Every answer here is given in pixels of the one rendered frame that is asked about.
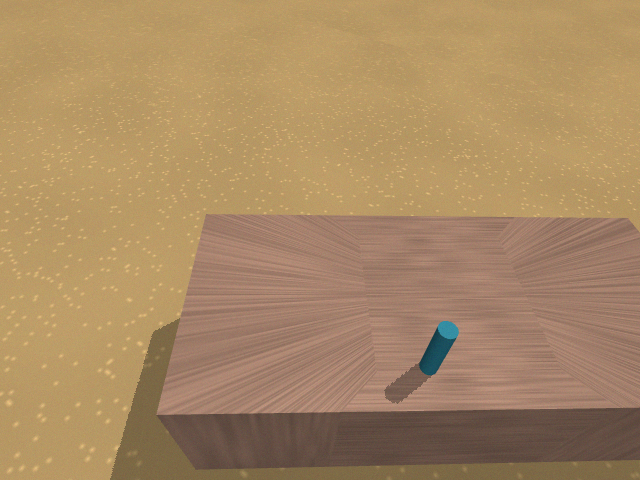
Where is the can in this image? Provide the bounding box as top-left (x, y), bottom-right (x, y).
top-left (419, 321), bottom-right (459, 375)

